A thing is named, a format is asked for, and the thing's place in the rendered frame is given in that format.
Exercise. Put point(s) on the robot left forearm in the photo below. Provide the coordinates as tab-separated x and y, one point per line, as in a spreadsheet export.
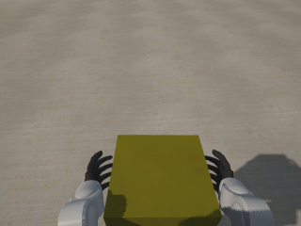
85	206

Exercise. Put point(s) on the robot left hand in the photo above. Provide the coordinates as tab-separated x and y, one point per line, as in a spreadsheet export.
94	170

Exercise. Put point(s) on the robot right forearm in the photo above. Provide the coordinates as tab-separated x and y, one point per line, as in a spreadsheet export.
241	206

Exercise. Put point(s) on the robot right hand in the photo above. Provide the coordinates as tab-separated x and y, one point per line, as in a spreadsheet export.
222	168

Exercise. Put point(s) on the carton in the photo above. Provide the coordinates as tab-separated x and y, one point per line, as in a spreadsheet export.
160	180

